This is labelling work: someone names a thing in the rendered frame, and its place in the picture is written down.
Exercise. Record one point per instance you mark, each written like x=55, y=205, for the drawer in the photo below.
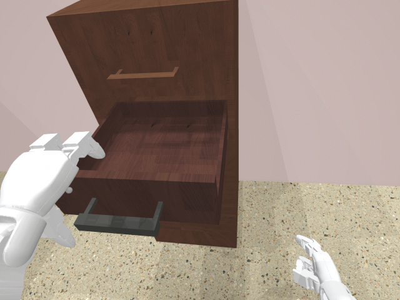
x=168, y=151

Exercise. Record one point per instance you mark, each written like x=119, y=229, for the cabinet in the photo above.
x=197, y=39

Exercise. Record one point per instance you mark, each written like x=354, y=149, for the robot right forearm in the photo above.
x=334, y=290

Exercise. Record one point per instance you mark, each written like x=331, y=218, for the handle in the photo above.
x=143, y=80
x=140, y=226

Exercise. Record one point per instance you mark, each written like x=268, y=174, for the robot left forearm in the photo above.
x=20, y=231

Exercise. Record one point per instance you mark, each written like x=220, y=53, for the robot right hand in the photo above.
x=311, y=274

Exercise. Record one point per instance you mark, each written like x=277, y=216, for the robot left hand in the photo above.
x=38, y=178

